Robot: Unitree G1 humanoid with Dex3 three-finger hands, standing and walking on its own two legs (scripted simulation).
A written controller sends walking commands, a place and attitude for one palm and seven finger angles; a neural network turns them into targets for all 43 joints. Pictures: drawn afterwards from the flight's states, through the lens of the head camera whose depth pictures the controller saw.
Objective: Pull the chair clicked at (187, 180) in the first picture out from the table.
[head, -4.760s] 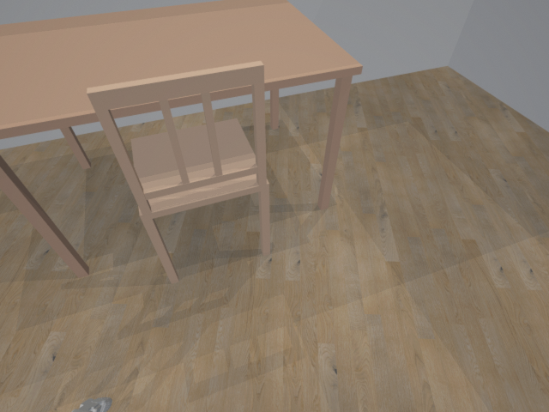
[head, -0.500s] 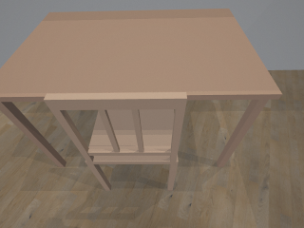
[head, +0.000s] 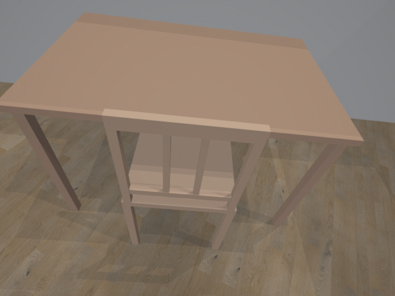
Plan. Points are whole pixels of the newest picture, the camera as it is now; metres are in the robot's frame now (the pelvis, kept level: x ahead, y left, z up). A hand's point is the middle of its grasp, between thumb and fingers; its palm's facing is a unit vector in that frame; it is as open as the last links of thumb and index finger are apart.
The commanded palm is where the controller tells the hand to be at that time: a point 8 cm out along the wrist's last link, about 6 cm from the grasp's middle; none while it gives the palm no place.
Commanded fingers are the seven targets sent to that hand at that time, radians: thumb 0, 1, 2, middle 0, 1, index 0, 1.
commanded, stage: come to a stop and stand still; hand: left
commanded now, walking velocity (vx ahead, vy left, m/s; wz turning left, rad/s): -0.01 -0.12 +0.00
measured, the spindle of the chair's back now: (166, 165) +0.49 +0.12 -0.11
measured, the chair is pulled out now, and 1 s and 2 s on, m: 0.00 0.00 0.00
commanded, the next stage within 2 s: look again from close up in 1.56 s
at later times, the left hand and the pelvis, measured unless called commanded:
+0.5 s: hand out of the picture -0.02 +0.10 -0.18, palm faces +0.02 -0.98 -0.19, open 7.3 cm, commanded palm none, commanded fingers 0.00 0.90 0.90 -0.20 -0.30 -0.20 -0.30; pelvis -0.02 -0.07 +0.00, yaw +0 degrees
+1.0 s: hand out of the picture -0.03 +0.08 -0.18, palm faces +0.07 -0.98 -0.16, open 7.4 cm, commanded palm none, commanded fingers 0.00 0.90 0.90 -0.20 -0.30 -0.20 -0.30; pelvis +0.01 -0.07 -0.01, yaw +0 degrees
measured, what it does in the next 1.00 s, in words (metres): steps on the spot: right foot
